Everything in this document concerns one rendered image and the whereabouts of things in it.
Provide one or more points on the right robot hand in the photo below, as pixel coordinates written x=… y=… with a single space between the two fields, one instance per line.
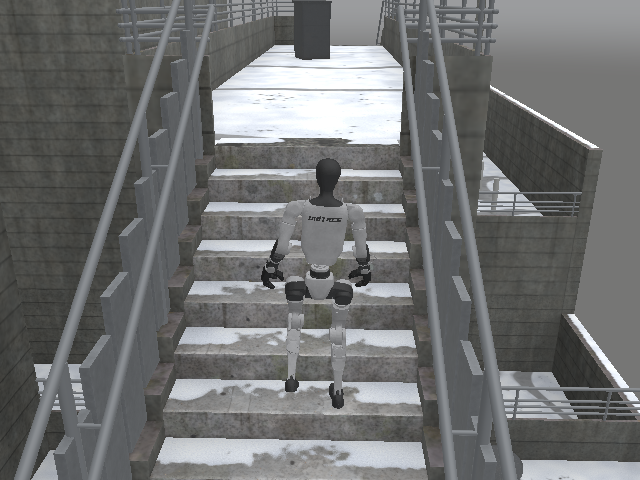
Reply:
x=366 y=277

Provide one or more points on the left robot foot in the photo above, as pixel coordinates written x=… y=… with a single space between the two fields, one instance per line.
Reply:
x=291 y=385

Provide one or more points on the robot left forearm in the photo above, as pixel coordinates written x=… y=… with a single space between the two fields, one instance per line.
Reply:
x=274 y=260

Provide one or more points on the right robot upper arm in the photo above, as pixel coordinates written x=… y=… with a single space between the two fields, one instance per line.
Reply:
x=356 y=214

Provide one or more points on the left robot upper arm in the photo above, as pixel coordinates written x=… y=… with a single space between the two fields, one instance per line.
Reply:
x=293 y=209

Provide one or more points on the robot foot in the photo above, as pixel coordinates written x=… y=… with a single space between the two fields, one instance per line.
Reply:
x=291 y=385
x=337 y=400

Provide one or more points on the right robot foot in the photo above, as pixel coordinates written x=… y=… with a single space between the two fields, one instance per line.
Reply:
x=337 y=400

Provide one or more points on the robot right forearm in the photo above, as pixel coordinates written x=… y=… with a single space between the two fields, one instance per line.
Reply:
x=363 y=263

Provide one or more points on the left robot hand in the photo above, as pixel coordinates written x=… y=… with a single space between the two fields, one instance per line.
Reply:
x=265 y=277

